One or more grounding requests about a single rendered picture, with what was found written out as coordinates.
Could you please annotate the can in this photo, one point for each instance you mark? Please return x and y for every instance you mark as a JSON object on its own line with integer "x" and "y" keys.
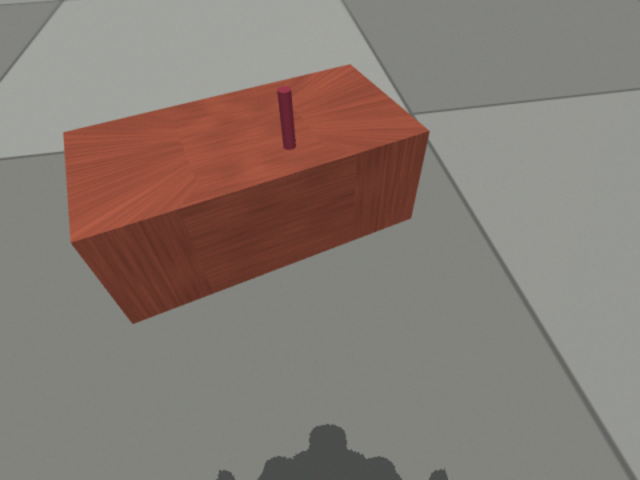
{"x": 286, "y": 116}

